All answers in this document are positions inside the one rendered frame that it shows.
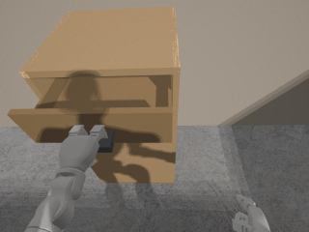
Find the drawer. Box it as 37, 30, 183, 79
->
7, 74, 173, 143

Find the cabinet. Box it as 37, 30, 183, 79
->
19, 6, 181, 184

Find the robot left hand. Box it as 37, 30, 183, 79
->
59, 125, 108, 173

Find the robot left forearm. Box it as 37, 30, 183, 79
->
24, 167, 86, 232

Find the robot right hand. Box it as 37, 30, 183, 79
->
232, 194, 270, 232

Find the handle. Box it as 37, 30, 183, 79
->
98, 129, 115, 153

